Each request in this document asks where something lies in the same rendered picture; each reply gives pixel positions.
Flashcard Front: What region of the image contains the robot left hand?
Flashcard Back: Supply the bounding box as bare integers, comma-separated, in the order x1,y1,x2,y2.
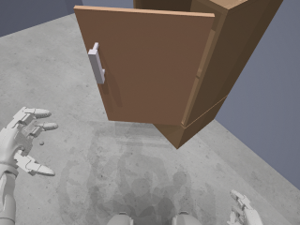
0,107,59,176

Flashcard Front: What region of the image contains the cupboard door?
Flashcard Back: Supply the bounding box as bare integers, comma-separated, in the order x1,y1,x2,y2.
73,6,215,126

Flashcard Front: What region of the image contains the handle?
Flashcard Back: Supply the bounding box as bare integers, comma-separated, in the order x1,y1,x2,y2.
88,42,105,84

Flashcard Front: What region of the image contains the robot right hand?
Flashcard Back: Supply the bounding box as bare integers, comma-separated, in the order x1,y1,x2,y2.
227,189,263,225

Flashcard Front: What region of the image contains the robot right shin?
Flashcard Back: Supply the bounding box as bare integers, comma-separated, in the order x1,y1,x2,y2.
178,211,188,215

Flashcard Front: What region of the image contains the right robot thigh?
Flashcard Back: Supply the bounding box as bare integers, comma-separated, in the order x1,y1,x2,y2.
172,214,202,225

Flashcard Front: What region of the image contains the robot left forearm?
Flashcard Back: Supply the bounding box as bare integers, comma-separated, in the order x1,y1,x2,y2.
0,162,19,225

